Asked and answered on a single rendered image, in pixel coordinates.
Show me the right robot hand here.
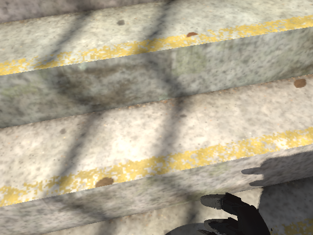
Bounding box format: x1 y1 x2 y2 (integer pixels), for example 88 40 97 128
196 192 273 235

